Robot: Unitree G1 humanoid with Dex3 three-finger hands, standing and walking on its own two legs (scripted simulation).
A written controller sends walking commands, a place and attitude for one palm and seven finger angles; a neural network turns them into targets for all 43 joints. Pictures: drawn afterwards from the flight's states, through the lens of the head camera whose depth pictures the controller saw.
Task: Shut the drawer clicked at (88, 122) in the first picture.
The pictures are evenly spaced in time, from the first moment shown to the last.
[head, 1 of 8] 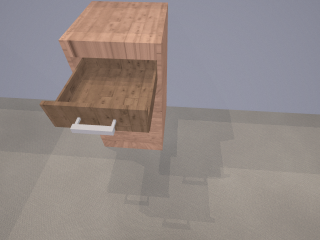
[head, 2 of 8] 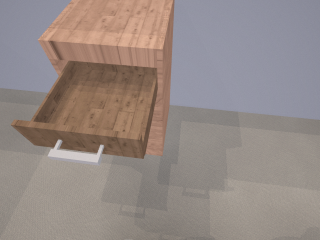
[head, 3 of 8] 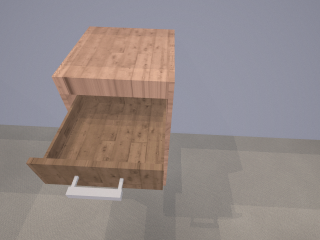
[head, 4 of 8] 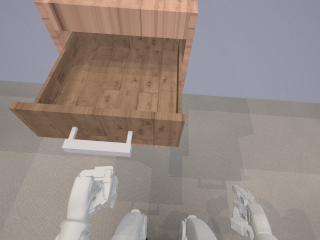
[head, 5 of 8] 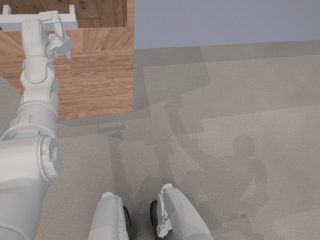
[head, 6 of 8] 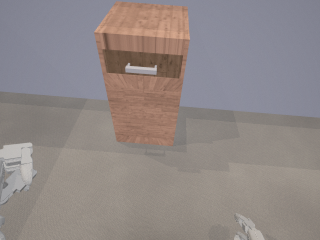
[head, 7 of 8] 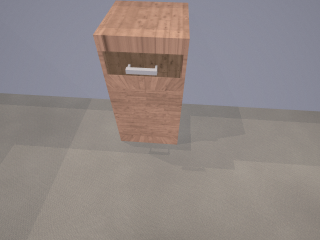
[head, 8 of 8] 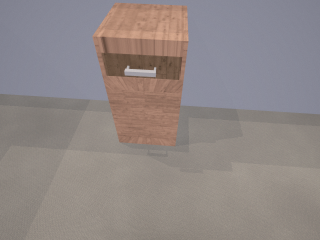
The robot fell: no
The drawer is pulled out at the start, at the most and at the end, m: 0.30 0.30 0.00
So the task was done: yes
